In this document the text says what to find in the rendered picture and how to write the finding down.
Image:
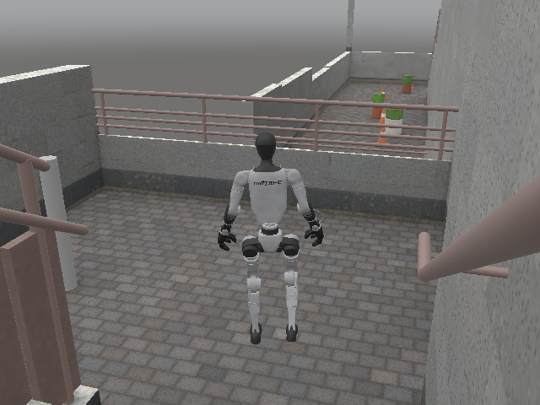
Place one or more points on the right robot foot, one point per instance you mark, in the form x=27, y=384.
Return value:
x=291, y=334

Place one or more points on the right robot hand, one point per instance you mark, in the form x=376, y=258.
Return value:
x=319, y=234

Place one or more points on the left robot shin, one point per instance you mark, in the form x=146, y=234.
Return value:
x=254, y=306

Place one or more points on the robot right upper arm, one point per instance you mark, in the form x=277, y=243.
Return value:
x=299, y=189

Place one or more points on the left robot forearm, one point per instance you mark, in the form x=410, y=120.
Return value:
x=227, y=222

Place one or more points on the right robot forearm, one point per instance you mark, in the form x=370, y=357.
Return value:
x=312, y=219

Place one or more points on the robot left upper arm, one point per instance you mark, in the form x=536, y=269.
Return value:
x=240, y=180

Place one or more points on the left robot hand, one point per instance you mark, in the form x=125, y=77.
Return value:
x=225, y=238

